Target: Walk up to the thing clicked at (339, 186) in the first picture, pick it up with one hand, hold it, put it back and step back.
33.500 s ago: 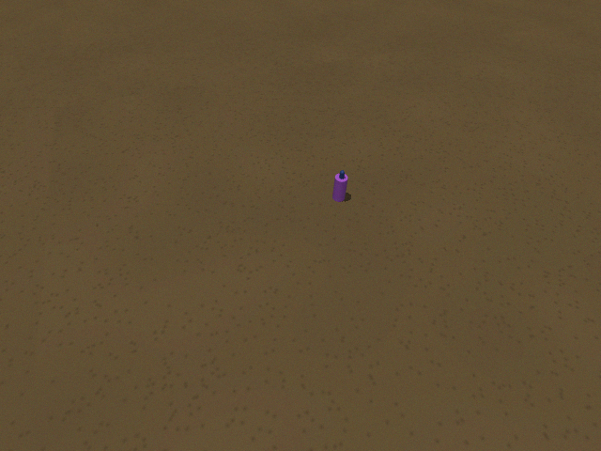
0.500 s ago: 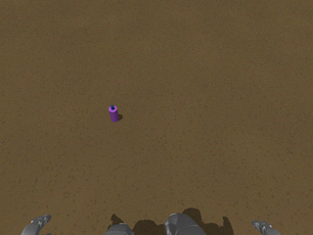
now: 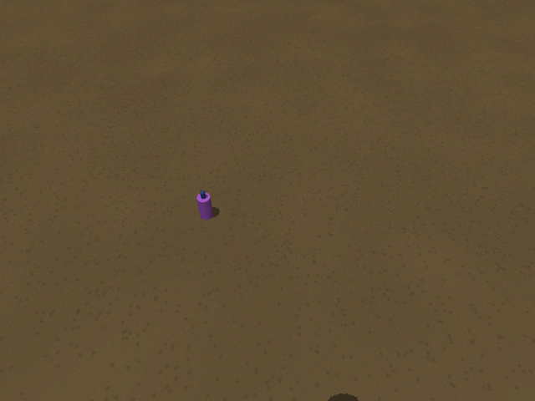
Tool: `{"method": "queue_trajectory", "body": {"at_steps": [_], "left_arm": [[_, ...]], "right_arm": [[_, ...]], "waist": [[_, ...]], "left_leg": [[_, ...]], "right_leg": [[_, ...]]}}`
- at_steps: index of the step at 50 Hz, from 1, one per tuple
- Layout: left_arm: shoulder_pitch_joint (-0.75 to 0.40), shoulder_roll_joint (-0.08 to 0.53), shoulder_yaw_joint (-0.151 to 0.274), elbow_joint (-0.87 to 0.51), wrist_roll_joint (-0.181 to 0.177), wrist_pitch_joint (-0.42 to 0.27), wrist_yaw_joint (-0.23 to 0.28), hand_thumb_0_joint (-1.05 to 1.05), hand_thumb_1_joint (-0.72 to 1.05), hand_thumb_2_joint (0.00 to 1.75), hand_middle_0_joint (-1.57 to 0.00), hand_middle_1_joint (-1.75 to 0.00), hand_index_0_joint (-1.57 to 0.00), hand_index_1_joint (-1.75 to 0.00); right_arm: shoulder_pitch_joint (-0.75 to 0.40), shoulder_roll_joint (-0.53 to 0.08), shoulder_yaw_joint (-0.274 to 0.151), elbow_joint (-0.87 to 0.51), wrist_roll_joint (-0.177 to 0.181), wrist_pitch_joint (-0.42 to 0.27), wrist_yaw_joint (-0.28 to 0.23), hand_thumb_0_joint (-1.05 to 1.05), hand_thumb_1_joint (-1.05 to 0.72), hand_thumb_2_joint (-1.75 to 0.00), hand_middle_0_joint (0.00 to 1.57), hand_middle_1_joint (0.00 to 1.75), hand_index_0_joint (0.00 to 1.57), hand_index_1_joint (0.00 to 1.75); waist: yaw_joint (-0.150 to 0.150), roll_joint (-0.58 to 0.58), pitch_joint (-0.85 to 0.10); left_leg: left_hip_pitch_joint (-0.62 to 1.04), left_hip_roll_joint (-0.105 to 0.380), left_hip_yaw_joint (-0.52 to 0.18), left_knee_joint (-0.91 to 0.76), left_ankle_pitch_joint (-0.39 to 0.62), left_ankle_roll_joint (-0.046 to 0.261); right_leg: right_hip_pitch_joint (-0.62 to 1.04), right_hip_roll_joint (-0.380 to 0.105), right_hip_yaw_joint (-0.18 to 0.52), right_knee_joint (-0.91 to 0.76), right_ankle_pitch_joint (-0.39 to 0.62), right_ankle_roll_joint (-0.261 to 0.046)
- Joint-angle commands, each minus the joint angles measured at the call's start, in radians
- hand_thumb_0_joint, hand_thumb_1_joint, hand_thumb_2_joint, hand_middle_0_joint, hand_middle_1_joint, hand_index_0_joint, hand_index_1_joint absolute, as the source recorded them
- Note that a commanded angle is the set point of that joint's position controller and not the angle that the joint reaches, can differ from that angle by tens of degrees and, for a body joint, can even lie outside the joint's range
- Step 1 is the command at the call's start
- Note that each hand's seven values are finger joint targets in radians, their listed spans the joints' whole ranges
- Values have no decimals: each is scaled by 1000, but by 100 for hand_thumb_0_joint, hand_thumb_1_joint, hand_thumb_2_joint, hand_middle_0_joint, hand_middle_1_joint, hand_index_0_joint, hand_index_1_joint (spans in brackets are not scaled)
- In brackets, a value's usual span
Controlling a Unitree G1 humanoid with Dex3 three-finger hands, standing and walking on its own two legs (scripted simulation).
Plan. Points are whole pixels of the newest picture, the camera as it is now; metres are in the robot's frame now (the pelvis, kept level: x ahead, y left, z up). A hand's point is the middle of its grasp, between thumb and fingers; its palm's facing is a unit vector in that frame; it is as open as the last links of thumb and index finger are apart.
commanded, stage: step back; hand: left
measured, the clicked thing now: (204, 203) +1.00 +0.27 -0.68
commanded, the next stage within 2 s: stand in 0.70 s
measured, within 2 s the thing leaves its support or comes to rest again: neither
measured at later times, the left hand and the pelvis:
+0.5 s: hand out of the picture +0.11 +0.27 -0.16, palm faces +0.05 -0.93 -0.36, open 7.3 cm; pelvis +0.05 +0.01 +0.00, yaw +2 degrees
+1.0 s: hand out of the picture +0.14 +0.26 -0.14, palm faces +0.00 -0.94 -0.34, open 7.3 cm; pelvis +0.05 +0.01 +0.02, yaw +1 degrees
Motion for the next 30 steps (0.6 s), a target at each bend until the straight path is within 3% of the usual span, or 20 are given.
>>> {"method": "queue_trajectory", "body": {"at_steps": [1,4,6,7,8,9,10,12,16,18,19,20,21,22,23,24,25,27,28,30], "left_arm": [[-45,188,44,-80,-9,-50,4,0,90,90,-20,-30,-20,-30],[-1,163,52,-40,-4,-56,4,0,90,90,-20,-30,-20,-30],[37,175,61,-14,10,-62,16,0,90,90,-20,-30,-20,-30],[62,236,79,-16,21,-66,23,0,90,90,-20,-30,-20,-30],[27,319,92,-28,23,-69,24,0,90,90,-20,-30,-20,-30],[-65,320,96,-68,22,-73,22,0,90,90,-20,-30,-20,-30],[-88,277,89,-80,11,-78,23,0,90,90,-20,-30,-20,-30],[-92,238,72,-73,11,-87,26,0,90,90,-20,-30,-20,-30],[-135,234,62,-77,6,-78,17,0,90,90,-20,-30,-20,-30],[-127,221,50,-72,-7,-63,19,0,90,90,-20,-30,-20,-30],[-109,200,37,-72,-10,-58,20,0,90,90,-20,-30,-20,-30],[-105,175,26,-84,-15,-56,20,0,90,90,-20,-30,-20,-30],[-100,143,16,-92,-29,-48,20,0,90,90,-20,-30,-20,-30],[-104,163,25,-68,-36,-35,24,0,90,90,-20,-30,-20,-30],[-132,161,19,-65,-26,-35,26,0,90,90,-20,-30,-20,-30],[-129,151,15,-54,-23,-34,25,0,90,90,-20,-30,-20,-30],[-102,150,14,-36,-21,-37,25,0,90,90,-20,-30,-20,-30],[-54,185,23,-1,-18,-54,30,0,90,90,-20,-30,-20,-30],[-84,214,27,-2,-16,-56,27,0,90,90,-20,-30,-20,-30],[-145,206,24,-11,-18,-55,25,0,90,90,-20,-30,-20,-30]], "right_arm": [[-47,-291,-66,-87,-1,-30,-24,0,-90,-90,20,30,20,30],[-97,-268,-57,-100,2,-9,-19,0,-90,-90,20,30,20,30],[-106,-209,-36,-105,16,6,-19,0,-90,-90,20,30,20,30],[-114,-158,-22,-123,23,6,-21,0,-90,-90,20,30,20,30],[-109,-165,-27,-112,14,10,-32,0,-90,-90,20,30,20,30],[-73,-226,-43,-90,8,9,-37,0,-90,-90,20,30,20,30],[-36,-236,-45,-72,12,3,-34,0,-90,-90,20,30,20,30],[-38,-213,-41,-51,13,-4,-29,0,-90,-90,20,30,20,30],[-18,-184,-34,-36,10,-16,-17,0,-90,-90,20,30,20,30],[-18,-168,-34,-20,7,-21,-23,0,-90,-90,20,30,20,30],[-21,-172,-37,-14,5,-24,-30,0,-90,-90,20,30,20,30],[-9,-206,-45,-14,1,-28,-37,0,-90,-90,20,30,20,30],[-40,-259,-47,-28,2,-32,-42,0,-90,-90,20,30,20,30],[-79,-302,-49,-36,16,-28,-39,0,-90,-90,20,30,20,30],[-98,-285,-47,-27,14,-24,-38,0,-90,-90,20,30,20,30],[-117,-270,-38,-22,12,-21,-39,0,-90,-90,20,30,20,30],[-154,-264,-32,-30,12,-17,-41,0,-90,-90,20,30,20,30],[-195,-223,-18,-25,23,-13,-41,0,-90,-90,20,30,20,30],[-192,-204,-13,-22,28,-10,-40,0,-90,-90,20,30,20,30],[-177,-209,-13,7,22,-10,-40,0,-90,-90,20,30,20,30]], "waist": [[-17,190,5],[4,189,-30],[43,99,-50],[71,-61,-36],[65,-149,1],[29,-85,66],[13,-22,83],[9,-46,61],[-9,-138,-24],[-23,-107,-55],[-19,-74,-76],[-25,-16,-118],[-17,105,-160],[-12,143,-155],[-12,137,-142],[-3,150,-129],[10,169,-111],[24,132,-141],[1,74,-144],[-23,62,-144]], "left_leg": [[27,260,-344,-298,-260,163],[-101,201,-223,-220,-217,120],[-238,142,-156,-85,-249,57],[-382,33,-118,98,-273,5],[-349,-14,-79,283,-306,-10],[-316,45,-120,358,-277,-20],[-322,53,-128,359,-227,-16],[-261,67,-122,313,-173,-17],[-77,63,26,74,-128,-23],[21,27,79,-99,68,-14],[92,44,47,-126,187,-3],[160,114,-32,-118,320,22],[152,262,-224,-151,341,95],[71,328,-278,-148,331,188],[73,329,-271,-155,343,183],[68,309,-234,-159,318,161],[54,283,-195,-144,301,125],[-7,209,-98,-46,390,47],[23,155,-51,-44,306,20],[78,158,-45,-83,284,13]], "right_leg": [[-135,-29,7,-10,2,-14],[100,31,-67,-247,127,-4],[291,41,-44,-372,198,-18],[319,-123,256,-475,-16,-74],[153,-340,516,-625,-331,-171],[60,-405,557,-625,-320,-228],[89,-357,468,-590,-189,-215],[85,-284,310,-547,73,-169],[90,-228,118,-425,441,-143],[106,-172,34,-290,644,-97],[81,-150,17,-227,692,-64],[43,-118,-1,-167,652,-38],[7,-35,-35,-98,452,7],[57,-1,-37,-103,173,8],[60,-1,-25,-135,54,-2],[54,-7,-15,-157,55,-9],[77,-16,-12,-238,129,-11],[206,-65,48,-343,439,-14],[173,-100,94,-352,489,-29],[150,-111,86,-339,525,-30]]}}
